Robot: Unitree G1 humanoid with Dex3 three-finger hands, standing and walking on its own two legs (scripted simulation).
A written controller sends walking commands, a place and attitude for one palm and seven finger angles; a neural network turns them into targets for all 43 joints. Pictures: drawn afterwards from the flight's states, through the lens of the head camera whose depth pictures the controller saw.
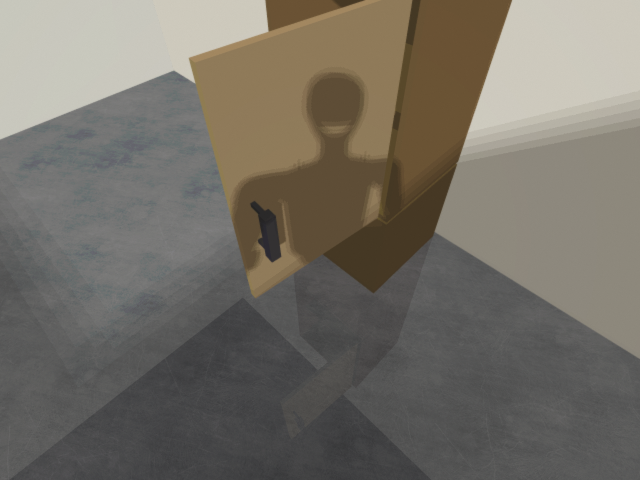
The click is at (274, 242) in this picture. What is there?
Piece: cupboard door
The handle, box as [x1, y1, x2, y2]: [250, 201, 280, 261]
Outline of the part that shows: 254,201 250,203 251,206 258,213 262,237 258,239 258,242 265,249 266,256 271,261 273,261 280,256 275,216 268,209 262,209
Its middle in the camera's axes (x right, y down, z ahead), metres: -0.12 -0.01 +0.78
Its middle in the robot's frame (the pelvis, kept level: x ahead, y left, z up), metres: +0.57 +0.15 -0.11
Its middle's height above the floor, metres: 0.67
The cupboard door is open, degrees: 84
